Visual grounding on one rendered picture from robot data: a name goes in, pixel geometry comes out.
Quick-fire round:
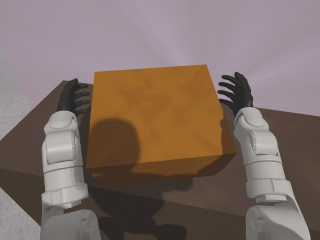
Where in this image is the pedestal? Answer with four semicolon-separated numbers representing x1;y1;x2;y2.
0;80;320;240

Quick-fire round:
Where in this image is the robot right upper arm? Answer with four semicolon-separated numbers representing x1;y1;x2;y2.
245;205;310;240

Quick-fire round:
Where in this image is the robot left hand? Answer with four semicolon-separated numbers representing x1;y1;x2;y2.
56;78;90;117

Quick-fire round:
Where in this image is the right robot forearm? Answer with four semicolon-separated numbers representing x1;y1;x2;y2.
233;107;311;240

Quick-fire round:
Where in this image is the robot right hand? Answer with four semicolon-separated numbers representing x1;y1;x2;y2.
217;72;254;117

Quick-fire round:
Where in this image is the robot left upper arm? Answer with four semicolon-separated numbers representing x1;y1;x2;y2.
41;209;101;240

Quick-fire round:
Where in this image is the left robot forearm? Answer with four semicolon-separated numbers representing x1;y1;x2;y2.
40;110;89;240

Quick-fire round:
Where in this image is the carton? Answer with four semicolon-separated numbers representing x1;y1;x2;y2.
86;64;238;188

